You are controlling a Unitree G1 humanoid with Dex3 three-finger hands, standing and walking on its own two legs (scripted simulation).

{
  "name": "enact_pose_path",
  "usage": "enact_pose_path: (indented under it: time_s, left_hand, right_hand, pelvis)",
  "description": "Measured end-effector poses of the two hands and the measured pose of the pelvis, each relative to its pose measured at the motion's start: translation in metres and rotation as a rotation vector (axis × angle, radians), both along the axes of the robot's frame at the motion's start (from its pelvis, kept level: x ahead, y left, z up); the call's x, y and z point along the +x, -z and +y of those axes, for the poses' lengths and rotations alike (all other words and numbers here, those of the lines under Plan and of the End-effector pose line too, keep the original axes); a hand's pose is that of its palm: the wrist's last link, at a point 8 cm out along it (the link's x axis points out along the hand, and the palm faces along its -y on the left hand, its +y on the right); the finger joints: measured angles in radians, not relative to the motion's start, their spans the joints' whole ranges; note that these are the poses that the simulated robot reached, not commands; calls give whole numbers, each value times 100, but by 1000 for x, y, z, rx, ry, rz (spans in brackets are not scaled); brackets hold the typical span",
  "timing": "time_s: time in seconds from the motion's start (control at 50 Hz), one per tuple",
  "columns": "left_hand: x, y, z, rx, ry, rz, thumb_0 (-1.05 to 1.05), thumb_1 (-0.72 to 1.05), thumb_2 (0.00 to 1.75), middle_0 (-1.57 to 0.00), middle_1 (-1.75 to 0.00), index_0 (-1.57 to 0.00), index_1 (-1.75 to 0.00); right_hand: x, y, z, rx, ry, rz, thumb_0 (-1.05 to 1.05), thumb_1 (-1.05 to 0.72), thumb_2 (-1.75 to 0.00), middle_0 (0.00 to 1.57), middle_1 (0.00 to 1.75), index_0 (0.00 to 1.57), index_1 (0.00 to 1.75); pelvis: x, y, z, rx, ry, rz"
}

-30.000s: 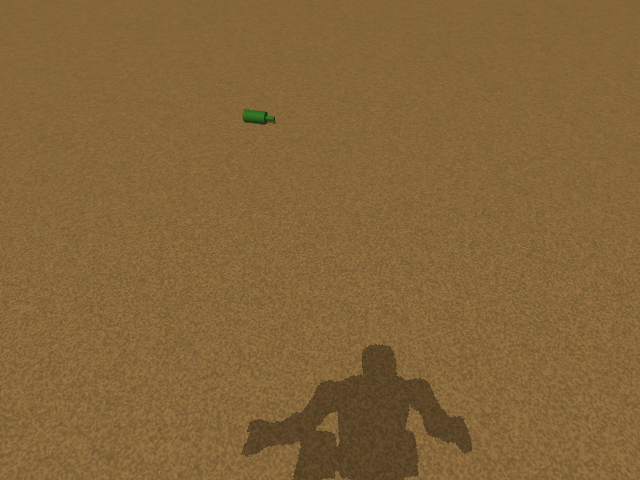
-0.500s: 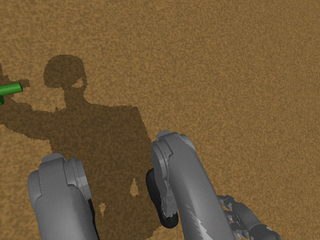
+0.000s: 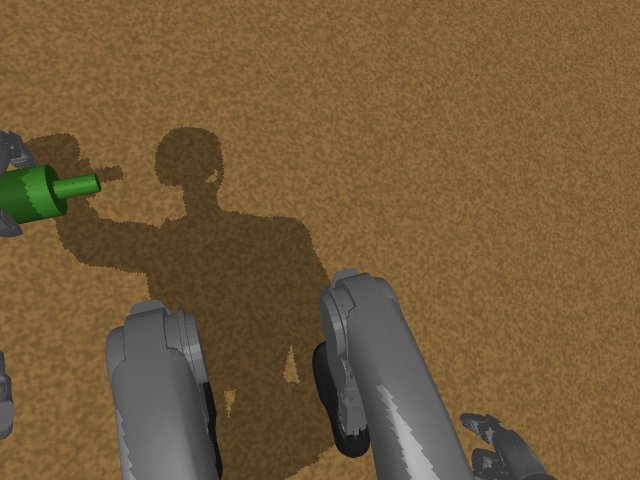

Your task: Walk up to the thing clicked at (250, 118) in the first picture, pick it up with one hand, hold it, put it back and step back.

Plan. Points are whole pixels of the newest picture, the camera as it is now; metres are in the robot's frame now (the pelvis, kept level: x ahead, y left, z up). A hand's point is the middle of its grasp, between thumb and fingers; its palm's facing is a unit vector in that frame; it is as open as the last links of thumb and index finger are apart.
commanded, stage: lift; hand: left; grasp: from above
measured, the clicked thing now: (22, 196) +0.47 +0.32 -0.17
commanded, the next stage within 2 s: hold in 1.36 s
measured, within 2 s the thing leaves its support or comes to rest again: neither
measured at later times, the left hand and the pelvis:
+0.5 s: hand out of the picture +0.38 +0.33 +0.05, palm faces -0.43 -0.13 -0.89, open 9.0 cm; pelvis +0.00 +0.00 +0.13, yaw +5 degrees
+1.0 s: hand out of the picture +0.34 +0.29 +0.23, palm faces -0.44 -0.13 -0.89, open 9.0 cm; pelvis +0.04 +0.01 +0.31, yaw +8 degrees
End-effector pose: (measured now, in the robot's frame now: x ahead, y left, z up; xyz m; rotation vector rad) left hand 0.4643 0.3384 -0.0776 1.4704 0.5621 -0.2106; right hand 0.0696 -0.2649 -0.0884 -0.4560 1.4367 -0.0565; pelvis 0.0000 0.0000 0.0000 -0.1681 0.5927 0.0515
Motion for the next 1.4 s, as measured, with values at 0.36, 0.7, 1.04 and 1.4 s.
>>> enact_pose_path:
  time_s: [0.36, 0.7, 1.04, 1.4]
  left_hand:
    - [-59, -124, 1, -19, 4, -36, 1, 20, 19, -77, -44, -82, -36]
    - [-111, -275, -25, -33, 3, -56, 1, 20, 18, -78, -42, -84, -33]
    - [-119, -371, -46, -15, -12, -35, 0, 19, 20, -79, -41, -84, -33]
    - [-102, -426, -55, -16, -33, -33, 0, 17, 26, -80, -39, -84, -32]
  right_hand:
    - [55, -67, 18, 53, 19, -195, 0, -89, -90, 20, 30, 20, 30]
    - [88, -196, 30, 87, 44, -337, 0, -89, -90, 20, 30, 20, 30]
    - [98, -297, 26, 93, 87, -404, 0, -89, -90, 20, 30, 20, 30]
    - [113, -341, 31, 120, 119, -394, 0, -89, -90, 20, 30, 20, 30]
  pelvis:
    - [-3, -84, 4, 34, -35, -21]
    - [12, -216, 4, 85, -73, -160]
    - [43, -316, 7, 133, -84, -302]
    - [71, -368, 11, 166, -79, -396]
